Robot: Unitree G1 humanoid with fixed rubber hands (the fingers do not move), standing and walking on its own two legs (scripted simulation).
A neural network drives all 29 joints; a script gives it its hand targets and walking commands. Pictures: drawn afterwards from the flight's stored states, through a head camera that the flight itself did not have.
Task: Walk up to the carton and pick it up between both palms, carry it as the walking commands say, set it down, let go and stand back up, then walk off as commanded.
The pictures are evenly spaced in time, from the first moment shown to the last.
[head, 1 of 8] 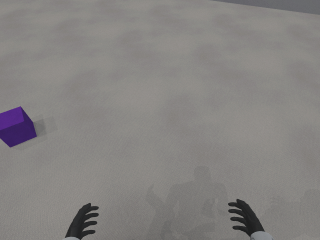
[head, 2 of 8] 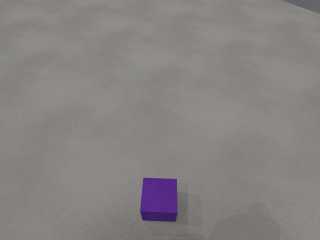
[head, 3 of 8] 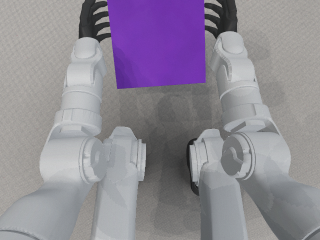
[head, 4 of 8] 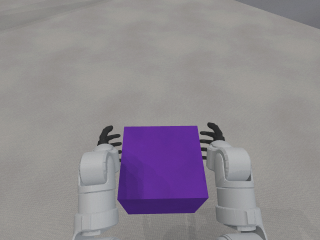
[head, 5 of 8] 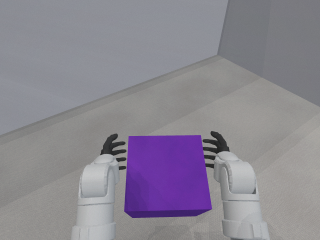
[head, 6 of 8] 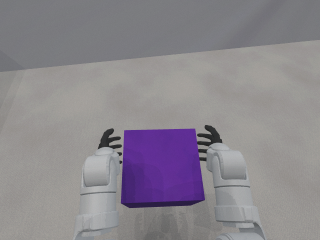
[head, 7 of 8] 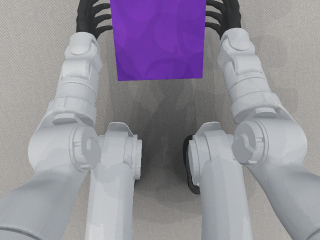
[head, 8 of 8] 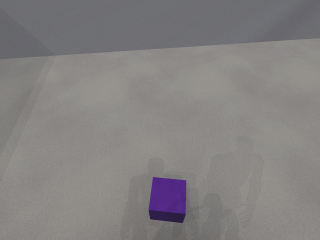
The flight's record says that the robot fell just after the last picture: no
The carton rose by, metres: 0.68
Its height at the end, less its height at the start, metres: +0.00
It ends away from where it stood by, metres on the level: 3.50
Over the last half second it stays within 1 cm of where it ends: yes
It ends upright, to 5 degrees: yes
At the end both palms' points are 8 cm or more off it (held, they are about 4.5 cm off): yes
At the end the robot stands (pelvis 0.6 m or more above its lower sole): yes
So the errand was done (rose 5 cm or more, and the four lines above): yes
